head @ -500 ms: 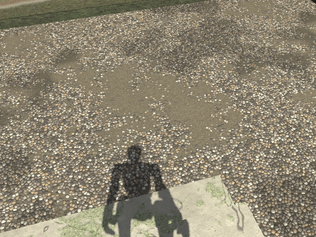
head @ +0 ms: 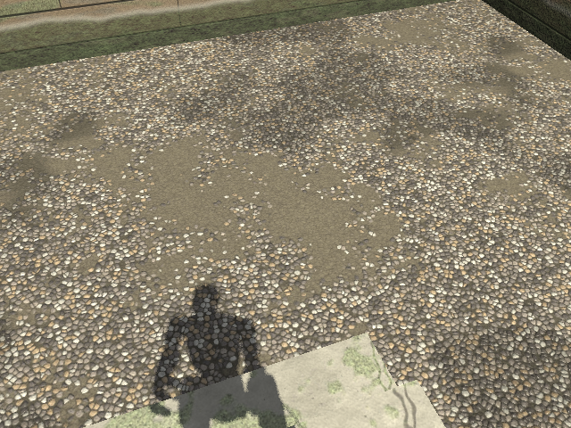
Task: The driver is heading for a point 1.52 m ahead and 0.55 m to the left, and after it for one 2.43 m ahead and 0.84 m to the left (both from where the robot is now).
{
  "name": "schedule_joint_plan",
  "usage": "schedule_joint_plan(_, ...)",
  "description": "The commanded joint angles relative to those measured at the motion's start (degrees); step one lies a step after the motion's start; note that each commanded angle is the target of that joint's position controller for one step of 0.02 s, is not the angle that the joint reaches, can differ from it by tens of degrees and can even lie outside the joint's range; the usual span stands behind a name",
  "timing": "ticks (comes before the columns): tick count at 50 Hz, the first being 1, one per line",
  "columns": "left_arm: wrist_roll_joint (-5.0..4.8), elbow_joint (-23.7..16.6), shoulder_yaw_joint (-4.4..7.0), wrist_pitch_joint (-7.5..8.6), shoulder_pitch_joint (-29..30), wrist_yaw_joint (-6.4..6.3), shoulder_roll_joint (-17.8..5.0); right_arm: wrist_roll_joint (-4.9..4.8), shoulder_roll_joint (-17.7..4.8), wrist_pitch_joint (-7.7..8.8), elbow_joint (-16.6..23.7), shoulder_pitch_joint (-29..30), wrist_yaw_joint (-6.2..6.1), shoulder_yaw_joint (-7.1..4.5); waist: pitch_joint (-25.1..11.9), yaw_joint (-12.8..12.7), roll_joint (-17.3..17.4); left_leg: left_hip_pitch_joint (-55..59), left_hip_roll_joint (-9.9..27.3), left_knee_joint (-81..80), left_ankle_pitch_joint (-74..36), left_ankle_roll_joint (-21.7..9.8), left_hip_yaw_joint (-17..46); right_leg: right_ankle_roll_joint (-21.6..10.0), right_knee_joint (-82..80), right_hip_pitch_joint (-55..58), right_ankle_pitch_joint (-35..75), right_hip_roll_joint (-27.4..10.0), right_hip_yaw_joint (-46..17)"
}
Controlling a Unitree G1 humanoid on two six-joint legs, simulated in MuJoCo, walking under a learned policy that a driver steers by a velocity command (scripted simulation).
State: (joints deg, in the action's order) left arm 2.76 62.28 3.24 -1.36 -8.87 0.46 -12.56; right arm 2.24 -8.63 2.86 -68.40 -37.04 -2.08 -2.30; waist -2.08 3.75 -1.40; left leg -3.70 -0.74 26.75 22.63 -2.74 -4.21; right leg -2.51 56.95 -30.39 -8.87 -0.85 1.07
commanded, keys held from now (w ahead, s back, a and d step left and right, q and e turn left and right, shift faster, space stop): w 0.14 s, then w+q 0.86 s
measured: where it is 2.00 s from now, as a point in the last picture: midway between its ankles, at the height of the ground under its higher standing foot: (204, 403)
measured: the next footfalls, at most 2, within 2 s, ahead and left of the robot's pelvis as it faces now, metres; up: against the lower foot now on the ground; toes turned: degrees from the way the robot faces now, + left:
right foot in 0.32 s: +0.30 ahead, -0.21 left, -0.17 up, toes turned -3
left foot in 0.88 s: +0.54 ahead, +0.10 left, -0.34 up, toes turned +26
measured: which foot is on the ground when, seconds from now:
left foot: down 0.00-0.34, up 0.36-0.86, down 0.88-1.00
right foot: up 0.00-0.30, down 0.32-0.88, up 0.90-1.00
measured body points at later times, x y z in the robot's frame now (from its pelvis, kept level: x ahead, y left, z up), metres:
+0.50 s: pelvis +0.26 -0.10 -0.18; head +0.27 -0.12 +0.27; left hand +0.21 +0.13 -0.32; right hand +0.25 -0.34 -0.33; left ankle +0.19 +0.05 -0.74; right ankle +0.26 -0.21 -0.90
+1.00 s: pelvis +0.53 +0.00 -0.34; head +0.54 +0.01 +0.11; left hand +0.41 +0.21 -0.49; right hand +0.65 -0.23 -0.48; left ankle +0.51 +0.09 -1.07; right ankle +0.46 -0.18 -0.84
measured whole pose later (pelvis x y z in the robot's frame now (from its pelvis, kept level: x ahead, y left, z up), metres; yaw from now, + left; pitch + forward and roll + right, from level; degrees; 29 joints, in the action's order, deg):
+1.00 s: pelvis +0.53 +0.00 -0.34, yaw +25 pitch +0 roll +1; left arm 3.8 58.2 0.0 5.4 -23.7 2.8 -11.8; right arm 5.1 -13.6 6.2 -60.4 -18.0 3.7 -3.3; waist 1.2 -0.1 -1.1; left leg -16.0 -3.2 31.8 15.5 -4.1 -2.3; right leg 0.3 101.5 -26.8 -43.0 -5.3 -0.9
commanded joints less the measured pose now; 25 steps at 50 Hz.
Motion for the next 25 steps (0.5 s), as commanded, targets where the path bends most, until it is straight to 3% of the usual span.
schedule_joint_plan(1,0.28,-2.45,0.26,0.21,3.32,0.24,-2.24,0.14,-5.91,1.89,3.25,-0.49,0.07,-0.67,12.09,-2.21,6.06,-4.25,14.08,-9.80,-7.23,-9.99,15.43,0.94,2.35,-11.97,5.54,-1.86,0.16)
schedule_joint_plan(2,0.26,-3.02,0.26,0.12,4.43,0.13,-2.34,0.38,-6.30,2.11,3.37,-1.05,0.29,-0.72,12.00,-1.72,6.28,-4.30,13.79,-8.79,-10.22,-9.77,14.30,1.19,1.16,-11.51,6.01,-2.11,0.74)
schedule_joint_plan(3,0.21,-5.01,0.26,0.71,9.34,0.03,-1.96,0.65,-5.51,2.96,1.12,-5.80,0.27,-0.54,13.17,0.98,7.76,4.29,14.89,-6.07,-9.53,-9.66,16.07,1.25,0.05,-20.39,11.19,-3.84,-4.85)
schedule_joint_plan(4,0.06,-6.31,0.41,1.15,11.26,-0.14,-2.94,0.71,-5.42,3.36,0.85,-7.38,0.24,-0.42,13.22,1.90,7.66,8.15,15.57,-4.52,-9.52,-9.69,16.83,1.40,-2.04,-24.96,11.64,-4.46,-6.00)
schedule_joint_plan(5,-0.89,-7.93,0.90,1.98,15.02,-0.23,-3.93,0.68,-5.99,3.75,1.06,-7.34,0.18,-0.53,14.37,3.66,6.55,10.08,14.06,-3.01,-6.04,-9.57,15.10,1.52,-7.21,-28.61,15.06,-4.11,-5.42)
schedule_joint_plan(6,-0.69,-9.12,0.75,2.71,17.28,0.05,-3.53,0.85,-5.58,4.10,1.56,-7.35,0.21,-0.40,14.27,4.79,7.10,9.93,14.25,-1.77,-6.39,-9.75,15.57,1.43,-9.64,-28.92,17.53,-4.26,-4.84)
schedule_joint_plan(7,-0.34,-10.89,0.47,3.44,19.04,0.62,-3.44,0.36,-5.09,4.64,2.93,-3.00,-0.02,-0.30,14.96,2.91,5.66,3.87,13.08,-0.21,-4.25,-8.26,13.12,1.42,-17.23,-22.71,25.84,-6.41,-6.00)
schedule_joint_plan(8,-0.88,-11.20,0.09,3.57,19.30,1.48,-2.69,-0.28,-5.29,5.15,5.00,2.11,0.66,-0.09,13.76,2.69,2.89,-9.22,9.87,-0.52,1.41,-6.82,10.15,1.00,-23.89,-7.69,35.76,-4.67,-0.86)
schedule_joint_plan(9,5.94,-10.62,-5.28,4.34,10.31,3.08,8.81,6.01,2.07,4.56,0.63,-4.83,1.56,3.40,10.58,2.42,5.87,-21.89,9.77,2.55,2.95,-5.94,4.95,-2.91,-27.20,4.69,46.69,-9.11,-4.75)
schedule_joint_plan(10,5.58,-10.46,-4.03,4.34,7.75,3.66,4.74,6.52,-1.04,4.29,1.72,-2.81,2.51,2.74,11.81,1.12,4.81,-26.20,8.78,3.75,6.76,-6.60,5.46,-3.87,-23.74,9.71,44.58,-6.33,-0.86)
schedule_joint_plan(11,5.04,-11.86,-3.83,4.15,8.80,4.08,1.09,6.01,-2.97,4.40,2.54,-1.72,3.03,2.62,10.81,1.72,3.22,-27.60,8.96,5.97,9.63,-6.80,6.96,-3.53,-23.60,12.03,39.87,-5.83,0.25)
schedule_joint_plan(12,3.81,-12.33,-3.47,4.36,10.63,4.47,-1.55,5.09,-5.68,4.12,3.02,-1.57,3.28,2.16,10.12,2.41,1.37,-27.10,8.52,8.91,11.08,-6.19,8.10,-2.29,-24.98,14.35,35.77,-5.24,0.80)
schedule_joint_plan(13,3.48,-12.12,-3.63,4.27,10.42,4.00,-2.65,3.67,-8.02,3.59,3.00,-2.60,2.78,1.68,10.55,3.14,0.66,-21.45,8.10,12.67,12.88,-5.62,10.00,-0.83,-31.84,13.62,34.09,-5.48,0.39)
schedule_joint_plan(14,3.32,-10.77,-3.72,4.22,9.27,3.50,-3.46,2.40,-8.97,2.70,2.55,-4.18,2.43,1.49,10.88,3.78,0.31,-14.15,8.05,17.16,11.53,-5.27,12.74,0.55,-39.81,12.31,31.44,-5.98,-1.12)
schedule_joint_plan(15,2.31,-8.30,-3.09,4.73,2.94,2.75,-4.25,3.20,-10.25,1.33,2.52,-3.33,3.34,1.58,9.02,0.74,-0.33,-15.28,6.12,25.10,10.69,-4.61,11.92,1.25,-41.50,22.39,33.92,-5.43,0.18)
schedule_joint_plan(16,1.71,-4.55,-1.22,5.21,-10.14,1.97,-8.55,4.00,-12.38,0.59,4.04,0.18,5.26,1.21,4.34,-6.40,-4.01,-17.65,2.94,38.28,2.46,-3.18,8.33,1.17,-44.13,36.10,32.83,-4.55,3.51)
schedule_joint_plan(17,1.81,0.09,1.21,4.63,-27.67,2.77,-14.16,7.15,-7.86,0.10,0.46,-5.68,8.40,2.53,-4.18,-11.29,-8.00,-28.37,1.47,56.04,5.36,0.46,10.76,-4.23,-31.14,57.97,42.23,-11.63,-1.94)
schedule_joint_plan(18,3.00,1.04,1.75,5.37,-35.19,4.84,-18.48,2.80,2.19,1.15,-3.57,-23.02,9.41,3.61,-23.95,-5.54,-14.70,-34.31,-1.79,82.36,22.80,0.86,10.81,-12.90,-9.50,78.08,73.47,-21.04,-5.52)
schedule_joint_plan(19,5.03,2.51,1.78,5.22,-37.85,5.52,-16.27,0.40,-3.31,2.33,3.23,-8.80,9.82,2.30,-17.08,-11.17,-9.67,-47.31,-3.31,92.38,23.59,1.33,9.56,-14.78,-14.53,71.59,65.91,-23.36,-11.87)
schedule_joint_plan(20,3.07,2.41,2.38,5.38,-31.45,4.89,-16.69,-0.59,-2.51,3.12,10.18,4.63,8.91,2.69,-7.46,-12.21,-10.32,-59.95,0.91,90.73,17.74,-1.67,9.73,-15.15,-24.80,60.70,26.86,-27.94,-18.68)
schedule_joint_plan(21,3.84,1.23,0.65,5.22,-24.01,4.28,-8.97,-0.53,-6.84,3.57,11.77,12.58,7.89,2.00,5.01,-12.14,-3.05,-59.17,3.22,84.88,6.79,-4.26,10.15,-9.90,-32.94,40.65,1.06,-19.40,-13.17)
schedule_joint_plan(22,3.86,-2.25,-1.65,5.73,-17.77,4.10,-3.96,0.30,-5.47,3.52,10.12,7.45,6.33,1.30,4.44,-5.65,-1.09,-47.81,6.83,70.53,-8.60,-5.63,14.92,-11.92,-35.13,26.28,6.83,-23.12,-13.03)
schedule_joint_plan(23,4.97,-2.68,-3.70,6.99,-15.09,3.26,2.26,0.65,-3.73,3.60,10.83,8.58,5.90,1.57,9.09,-1.45,0.85,-40.87,9.75,62.11,-16.47,-6.65,17.47,-9.28,-36.61,16.67,19.50,-22.94,-11.15)
schedule_joint_plan(24,4.47,-2.27,-4.18,8.13,-14.95,2.14,3.96,2.55,-1.26,2.69,11.04,8.65,5.70,1.94,10.34,-0.16,-3.18,-41.42,11.23,58.25,-16.62,-8.31,16.90,-10.95,-39.00,13.43,12.00,-23.26,-11.04)
schedule_joint_plan(25,2.88,-3.00,-5.31,8.87,-15.35,0.95,7.31,3.70,-1.86,2.14,9.96,7.74,6.14,1.84,12.93,-1.39,0.13,-40.51,10.95,45.77,-22.07,-8.06,18.52,-12.58,-43.86,9.83,8.11,-22.93,-8.32)
Keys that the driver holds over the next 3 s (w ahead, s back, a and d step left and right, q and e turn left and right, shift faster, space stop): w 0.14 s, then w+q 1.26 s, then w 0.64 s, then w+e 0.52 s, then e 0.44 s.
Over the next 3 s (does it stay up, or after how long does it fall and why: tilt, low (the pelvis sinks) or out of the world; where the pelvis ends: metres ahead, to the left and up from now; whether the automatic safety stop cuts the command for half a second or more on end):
stays up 1.44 0.54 -0.68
